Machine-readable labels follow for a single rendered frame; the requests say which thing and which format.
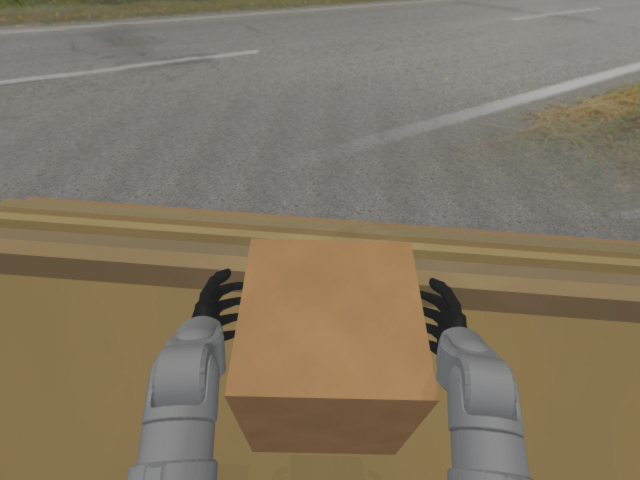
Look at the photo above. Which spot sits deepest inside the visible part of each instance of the carton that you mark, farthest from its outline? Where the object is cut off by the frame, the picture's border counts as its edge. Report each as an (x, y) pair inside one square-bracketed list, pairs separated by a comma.
[(331, 351)]

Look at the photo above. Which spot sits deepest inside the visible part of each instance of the right robot hand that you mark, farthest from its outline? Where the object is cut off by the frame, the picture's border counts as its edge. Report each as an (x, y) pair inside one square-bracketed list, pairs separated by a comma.
[(450, 314)]

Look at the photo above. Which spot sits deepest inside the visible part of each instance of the right robot forearm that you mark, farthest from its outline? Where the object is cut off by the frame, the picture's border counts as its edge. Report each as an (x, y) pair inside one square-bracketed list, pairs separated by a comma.
[(484, 411)]

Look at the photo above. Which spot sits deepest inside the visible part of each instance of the left robot forearm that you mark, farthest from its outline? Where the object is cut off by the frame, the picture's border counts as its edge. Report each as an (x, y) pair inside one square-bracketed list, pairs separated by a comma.
[(181, 405)]

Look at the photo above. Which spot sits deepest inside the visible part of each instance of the left robot hand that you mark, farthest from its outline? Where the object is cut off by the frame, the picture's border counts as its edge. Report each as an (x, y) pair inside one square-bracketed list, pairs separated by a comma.
[(209, 304)]

